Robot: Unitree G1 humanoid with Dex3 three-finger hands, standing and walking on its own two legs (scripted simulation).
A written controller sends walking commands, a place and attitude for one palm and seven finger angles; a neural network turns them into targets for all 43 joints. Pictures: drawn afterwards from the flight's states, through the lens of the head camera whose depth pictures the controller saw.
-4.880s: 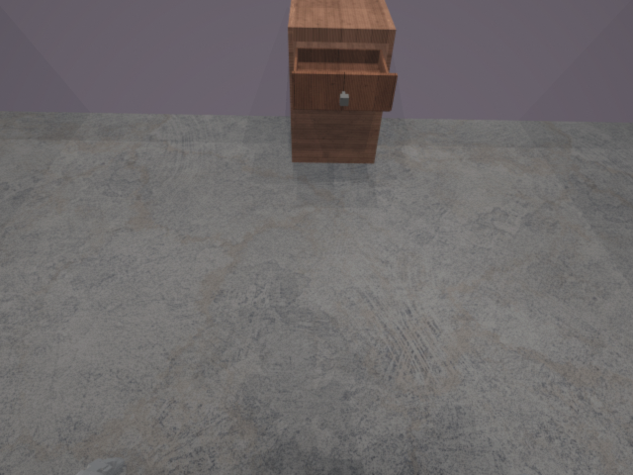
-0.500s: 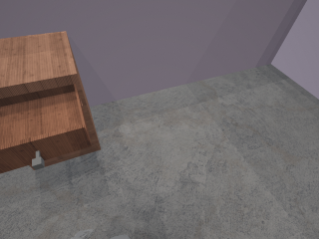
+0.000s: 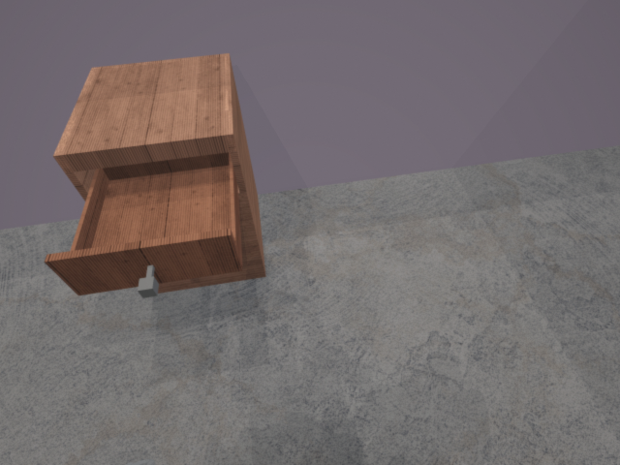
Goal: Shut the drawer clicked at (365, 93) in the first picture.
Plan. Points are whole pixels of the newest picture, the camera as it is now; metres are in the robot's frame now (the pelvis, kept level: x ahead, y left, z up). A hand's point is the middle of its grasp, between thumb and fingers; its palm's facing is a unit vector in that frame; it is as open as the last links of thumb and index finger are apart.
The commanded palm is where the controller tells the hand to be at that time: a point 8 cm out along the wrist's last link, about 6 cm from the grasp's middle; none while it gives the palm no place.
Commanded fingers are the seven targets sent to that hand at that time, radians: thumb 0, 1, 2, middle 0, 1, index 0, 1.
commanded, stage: turn to face it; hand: left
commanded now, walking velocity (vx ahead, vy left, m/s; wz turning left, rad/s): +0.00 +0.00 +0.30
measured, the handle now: (149, 280) +0.50 +0.39 -0.23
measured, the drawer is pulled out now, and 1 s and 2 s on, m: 0.28 0.28 0.28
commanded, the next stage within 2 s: take the last steps up to it in 0.14 s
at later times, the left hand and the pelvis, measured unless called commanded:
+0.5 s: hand out of the picture -0.09 +0.20 -0.17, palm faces +0.29 -0.93 -0.23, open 7.4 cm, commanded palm none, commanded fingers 0.00 0.90 0.90 -0.20 -0.30 -0.20 -0.30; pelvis -0.02 +0.01 +0.00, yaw +11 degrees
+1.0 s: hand (184, 448) +0.17 +0.21 -0.16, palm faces +0.22 -0.95 -0.20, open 7.4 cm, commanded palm none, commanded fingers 0.00 0.90 0.90 -0.20 -0.30 -0.20 -0.30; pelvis +0.11 +0.01 -0.01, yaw +12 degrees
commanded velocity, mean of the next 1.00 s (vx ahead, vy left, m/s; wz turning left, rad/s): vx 0.23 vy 0.04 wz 0.10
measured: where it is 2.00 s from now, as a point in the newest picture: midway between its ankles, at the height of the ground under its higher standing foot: outside the picture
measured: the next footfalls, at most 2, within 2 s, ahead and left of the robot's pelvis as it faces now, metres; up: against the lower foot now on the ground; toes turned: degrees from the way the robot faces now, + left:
right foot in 0.02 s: +0.04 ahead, -0.12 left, +0.00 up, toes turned -2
left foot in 0.48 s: -0.03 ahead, +0.12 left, +0.00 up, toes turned +15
